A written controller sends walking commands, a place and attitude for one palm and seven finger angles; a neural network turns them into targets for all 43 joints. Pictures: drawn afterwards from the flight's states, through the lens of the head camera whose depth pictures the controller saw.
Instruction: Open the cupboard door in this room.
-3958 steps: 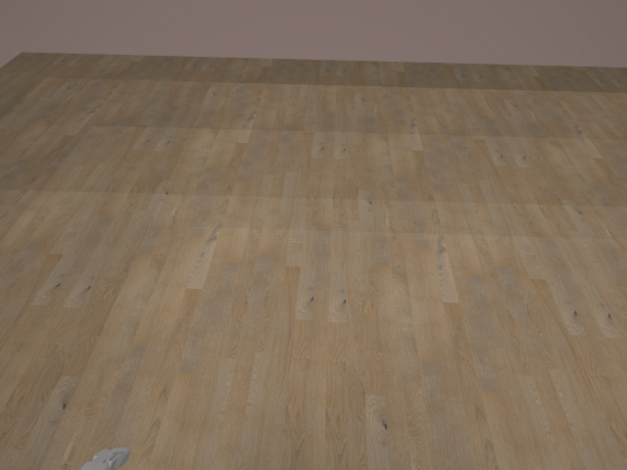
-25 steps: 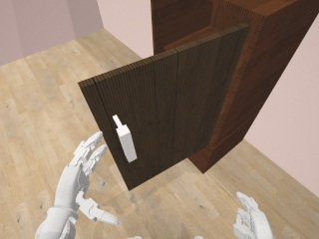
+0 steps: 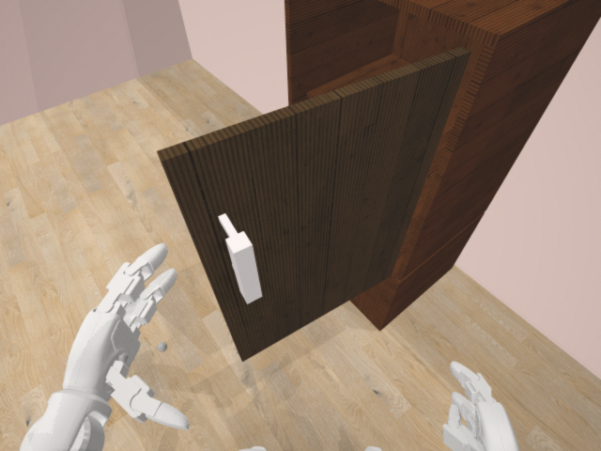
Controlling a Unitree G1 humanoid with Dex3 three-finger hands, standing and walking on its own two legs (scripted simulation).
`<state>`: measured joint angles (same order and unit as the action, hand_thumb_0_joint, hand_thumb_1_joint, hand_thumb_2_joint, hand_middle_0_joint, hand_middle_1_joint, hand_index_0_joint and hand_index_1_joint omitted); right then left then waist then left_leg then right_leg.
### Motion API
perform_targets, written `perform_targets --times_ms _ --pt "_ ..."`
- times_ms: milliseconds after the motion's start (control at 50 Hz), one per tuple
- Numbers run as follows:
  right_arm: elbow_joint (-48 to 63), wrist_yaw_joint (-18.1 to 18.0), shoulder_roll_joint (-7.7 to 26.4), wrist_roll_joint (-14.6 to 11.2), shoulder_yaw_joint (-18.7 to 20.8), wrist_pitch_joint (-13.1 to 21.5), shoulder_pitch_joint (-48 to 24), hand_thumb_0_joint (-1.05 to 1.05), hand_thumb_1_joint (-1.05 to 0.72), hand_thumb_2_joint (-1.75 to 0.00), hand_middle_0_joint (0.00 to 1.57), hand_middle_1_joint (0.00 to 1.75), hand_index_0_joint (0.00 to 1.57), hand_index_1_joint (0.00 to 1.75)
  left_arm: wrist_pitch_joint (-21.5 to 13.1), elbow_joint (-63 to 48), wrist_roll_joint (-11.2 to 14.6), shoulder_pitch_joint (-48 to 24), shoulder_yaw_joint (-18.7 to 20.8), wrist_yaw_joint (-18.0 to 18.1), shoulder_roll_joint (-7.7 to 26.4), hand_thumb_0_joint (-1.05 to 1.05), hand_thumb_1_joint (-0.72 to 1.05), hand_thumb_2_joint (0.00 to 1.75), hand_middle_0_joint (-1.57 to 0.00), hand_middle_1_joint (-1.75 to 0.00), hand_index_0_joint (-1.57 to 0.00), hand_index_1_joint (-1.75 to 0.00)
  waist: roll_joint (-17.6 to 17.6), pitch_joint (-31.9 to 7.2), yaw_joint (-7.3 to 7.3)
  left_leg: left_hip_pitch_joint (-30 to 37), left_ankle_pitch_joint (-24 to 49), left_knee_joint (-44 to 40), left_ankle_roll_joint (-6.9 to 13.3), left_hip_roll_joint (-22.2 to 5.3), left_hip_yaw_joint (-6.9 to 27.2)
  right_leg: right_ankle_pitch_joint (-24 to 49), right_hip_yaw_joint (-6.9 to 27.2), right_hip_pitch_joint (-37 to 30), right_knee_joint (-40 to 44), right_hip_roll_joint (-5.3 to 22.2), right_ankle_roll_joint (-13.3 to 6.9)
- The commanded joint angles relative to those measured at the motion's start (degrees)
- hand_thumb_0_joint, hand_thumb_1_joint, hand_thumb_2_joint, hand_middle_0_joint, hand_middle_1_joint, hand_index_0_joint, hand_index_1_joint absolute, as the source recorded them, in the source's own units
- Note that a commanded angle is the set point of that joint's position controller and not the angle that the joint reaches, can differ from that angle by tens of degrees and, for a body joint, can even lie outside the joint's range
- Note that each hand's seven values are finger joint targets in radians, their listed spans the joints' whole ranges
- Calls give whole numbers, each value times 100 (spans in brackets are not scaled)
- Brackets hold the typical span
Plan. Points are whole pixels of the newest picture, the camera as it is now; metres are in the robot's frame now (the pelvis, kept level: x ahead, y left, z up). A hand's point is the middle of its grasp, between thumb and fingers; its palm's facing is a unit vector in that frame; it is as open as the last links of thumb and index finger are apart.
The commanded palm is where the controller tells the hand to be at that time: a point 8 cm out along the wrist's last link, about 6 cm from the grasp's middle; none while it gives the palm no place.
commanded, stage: draw the hand back to the body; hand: left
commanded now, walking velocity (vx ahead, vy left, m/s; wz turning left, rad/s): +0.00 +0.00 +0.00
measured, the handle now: (238, 258) +0.35 +0.11 +0.07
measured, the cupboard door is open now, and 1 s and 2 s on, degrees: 82 82 82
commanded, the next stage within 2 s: step back with the hand held close in 1.42 s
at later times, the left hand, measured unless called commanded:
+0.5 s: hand (78, 338) +0.20 +0.23 +0.14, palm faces +0.22 -0.93 -0.29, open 15.3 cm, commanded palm +0.17 +0.28 +0.16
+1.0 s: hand (11, 288) +0.22 +0.26 +0.20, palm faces +0.42 -0.80 -0.43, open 9.5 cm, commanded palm +0.17 +0.31 +0.22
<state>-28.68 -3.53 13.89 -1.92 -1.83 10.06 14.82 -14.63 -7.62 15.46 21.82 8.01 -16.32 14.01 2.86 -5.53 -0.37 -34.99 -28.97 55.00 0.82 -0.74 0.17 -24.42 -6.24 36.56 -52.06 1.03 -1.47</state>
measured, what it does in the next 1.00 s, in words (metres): rises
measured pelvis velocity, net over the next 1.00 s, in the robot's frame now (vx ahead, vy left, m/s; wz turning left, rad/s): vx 0.03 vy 0.01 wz -0.02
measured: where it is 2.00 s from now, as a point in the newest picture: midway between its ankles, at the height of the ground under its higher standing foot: outside the picture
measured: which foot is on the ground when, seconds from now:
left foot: down 0.00-1.00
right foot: down 0.00-1.00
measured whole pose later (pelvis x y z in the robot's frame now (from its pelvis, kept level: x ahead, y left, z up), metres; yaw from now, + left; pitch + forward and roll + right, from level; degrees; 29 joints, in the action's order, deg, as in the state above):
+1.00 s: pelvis +0.03 +0.01 +0.05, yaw -1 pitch -4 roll -1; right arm -36.1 -4.1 13.4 0.2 -1.8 7.1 11.1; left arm -3.9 -23.1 1.8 27.8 17.2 7.1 19.2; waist 4.4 1.0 -4.2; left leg -3.2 -17.7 24.4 1.6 0.3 -1.9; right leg -13.6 -4.1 5.9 -23.0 0.5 -0.1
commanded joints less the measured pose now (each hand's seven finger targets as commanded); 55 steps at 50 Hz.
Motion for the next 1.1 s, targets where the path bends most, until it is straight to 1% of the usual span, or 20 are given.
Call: perform_targets --times_ms 0,40,100,180,220,260,320,340,360,380,400,420,520,620,760,820,880,960,1020,1080 --pt "984 -63 588 -29 249 357 -441 0 -90 -90 20 30 20 30 -184 -1448 190 23 672 144 770 0 -50 30 -15 -30 -15 -30 -154 -936 -86 302 1730 -1117 -47 134 167 1477 328 -1358 896 -128 18" --pt "991 -56 605 -39 226 356 -498 0 -90 -90 20 30 20 30 -53 -1403 202 141 589 107 664 0 -50 30 -15 -30 -15 -30 -192 -674 -61 310 1601 -1203 -37 124 163 1317 326 -1309 1025 -134 27" --pt "986 -86 660 -51 193 390 -497 0 -90 -90 20 30 20 30 120 -1516 212 35 602 23 733 0 -50 30 -15 -30 -15 -30 -118 -422 -16 431 1417 -1349 -43 99 207 1051 263 -1223 1151 -156 23" --pt "981 -114 670 -36 159 553 -498 0 -90 -90 20 30 20 30 185 -1998 228 -83 689 -15 882 0 -50 30 -15 -30 -15 -30 7 -646 -72 780 1662 -1492 -56 79 283 1258 203 -1418 1185 -169 8" --pt "902 -120 689 -34 146 606 -513 0 -90 -90 20 30 20 30 203 -2054 233 -36 815 10 990 0 -50 30 -15 -30 -15 -30 8 -626 -89 881 1715 -1545 -68 71 307 1279 181 -1460 1241 -198 -1" --pt "870 -128 668 -42 117 651 -523 0 -90 -90 20 30 20 30 237 -2069 243 -120 812 19 941 0 -43 33 -15 -30 -15 -30 53 -452 -79 914 1626 -1652 -93 65 326 1190 146 -1467 1302 -193 9" --pt "801 -128 695 -39 105 716 -571 0 -90 -90 20 30 20 30 346 -2151 238 -135 915 25 1026 0 -32 37 -16 -30 -16 -30 93 -458 -119 1089 1720 -1764 -100 56 365 1245 129 -1578 1408 -204 -6" --pt "795 -252 625 68 152 597 -614 0 -90 -90 20 30 20 30 464 -2718 -697 -234 1057 1049 1711 0 -29 39 -16 -30 -16 -30 186 -438 -386 1074 1624 -2098 -44 -8 264 1138 433 -1968 1682 -75 -61" --pt "780 -279 501 118 106 544 -547 0 -90 -90 20 30 20 30 662 -2522 -805 307 733 1498 1070 0 -26 40 -16 -30 -16 -30 175 -122 -245 1105 1492 -2255 -78 5 248 1029 370 -1939 1833 -42 -45" --pt "770 -265 493 117 98 497 -536 0 -90 -90 20 30 20 30 786 -2442 -879 472 558 1709 834 0 -22 42 -16 -30 -16 -30 65 87 -210 1084 1448 -2324 -95 -9 255 1003 340 -1927 1888 -29 -33" --pt "716 -246 500 111 87 422 -550 0 -90 -90 20 30 20 30 842 -2521 -1004 479 467 1872 767 0 -18 43 -16 -30 -16 -30 195 160 -199 1193 1500 -2400 -94 -52 273 986 327 -1990 1939 -27 -31" --pt "659 -247 520 119 99 375 -617 0 -90 -90 20 30 20 30 875 -2494 -1087 493 498 2012 852 0 -15 45 -16 -30 -16 -30 13 154 -216 1305 1645 -2472 -74 -76 278 1109 323 -2130 2055 -35 -40" --pt "520 -253 564 180 95 319 -757 0 -90 -90 20 30 20 30 842 -2852 -1341 284 706 2380 1191 0 2 52 -17 -30 -17 -30 174 78 -241 1846 2054 -2857 -77 -104 231 1342 326 -2595 2366 -28 -31" --pt "355 -232 557 212 111 310 -813 0 -90 -90 20 30 20 30 810 -2813 -1435 274 880 2504 1259 0 20 60 -18 -30 -18 -30 149 94 -281 2269 2783 -3135 -138 -147 226 1714 304 -2961 2591 -34 -21" --pt "215 -140 546 227 174 164 -908 0 -90 -90 20 30 20 30 778 -2703 -1395 379 1154 2458 1251 0 44 70 -18 -30 -18 -30 55 150 -331 2672 3498 -3320 -156 -163 108 2256 325 -3313 2858 -44 13" --pt "180 -126 561 239 199 117 -992 0 -90 -90 20 30 20 30 755 -2727 -1396 335 1378 2461 1434 0 55 75 -19 -30 -19 -30 114 161 -372 2753 3542 -3371 -140 -145 65 2380 355 -3446 2960 -54 0" --pt "179 -120 526 233 217 45 -1002 0 -90 -90 20 30 20 30 745 -2730 -1353 253 1518 2446 1466 0 65 80 -19 -30 -19 -30 -30 205 -369 2831 3558 -3394 -94 -132 7 2528 375 -3479 3025 -57 21" --pt "140 -118 507 236 230 6 -1043 0 -90 -90 20 30 20 30 691 -2802 -1325 92 1749 2453 1618 0 80 86 -20 -30 -20 -30 169 192 -383 2917 3463 -3426 -72 -105 -28 2566 433 -3539 3108 -42 10" --pt "107 -130 518 235 253 2 -1082 0 -90 -90 20 30 20 30 658 -2820 -1308 13 1937 2455 1756 0 90 90 -20 -30 -20 -30 119 160 -409 3003 3514 -3402 -42 -94 -67 2688 453 -3582 3170 -46 9" --pt "93 -87 518 227 268 -53 -1059 0 -90 -90 20 30 20 30 697 -2545 -1287 188 1654 2392 1409 0 90 90 -20 -30 -20 -30 -23 335 -362 3005 3533 -3436 -15 -111 -89 2694 438 -3482 3202 -48 48"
